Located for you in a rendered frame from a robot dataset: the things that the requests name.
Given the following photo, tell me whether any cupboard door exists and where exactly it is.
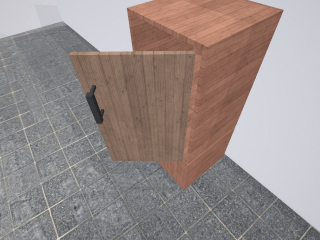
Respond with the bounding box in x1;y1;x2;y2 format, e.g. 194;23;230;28
68;50;196;162

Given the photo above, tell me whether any handle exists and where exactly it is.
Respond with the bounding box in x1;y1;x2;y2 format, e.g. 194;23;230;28
85;85;104;124

